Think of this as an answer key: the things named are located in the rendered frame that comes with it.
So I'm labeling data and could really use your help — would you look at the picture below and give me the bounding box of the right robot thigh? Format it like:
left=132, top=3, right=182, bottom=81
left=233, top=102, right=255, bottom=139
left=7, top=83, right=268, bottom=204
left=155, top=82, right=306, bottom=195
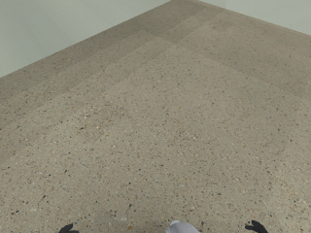
left=165, top=222, right=200, bottom=233

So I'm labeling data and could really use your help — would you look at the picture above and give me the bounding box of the robot left hand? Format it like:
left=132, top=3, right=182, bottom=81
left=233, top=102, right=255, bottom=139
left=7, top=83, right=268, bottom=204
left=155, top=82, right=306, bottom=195
left=58, top=223, right=80, bottom=233

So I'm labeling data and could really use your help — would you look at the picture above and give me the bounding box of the robot right hand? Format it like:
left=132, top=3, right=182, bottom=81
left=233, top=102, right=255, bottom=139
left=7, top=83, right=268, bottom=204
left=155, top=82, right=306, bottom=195
left=245, top=220, right=268, bottom=233

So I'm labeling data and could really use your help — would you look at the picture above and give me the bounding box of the right robot shin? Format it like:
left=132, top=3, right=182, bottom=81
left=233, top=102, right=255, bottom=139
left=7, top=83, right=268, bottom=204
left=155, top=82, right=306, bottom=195
left=170, top=220, right=180, bottom=226

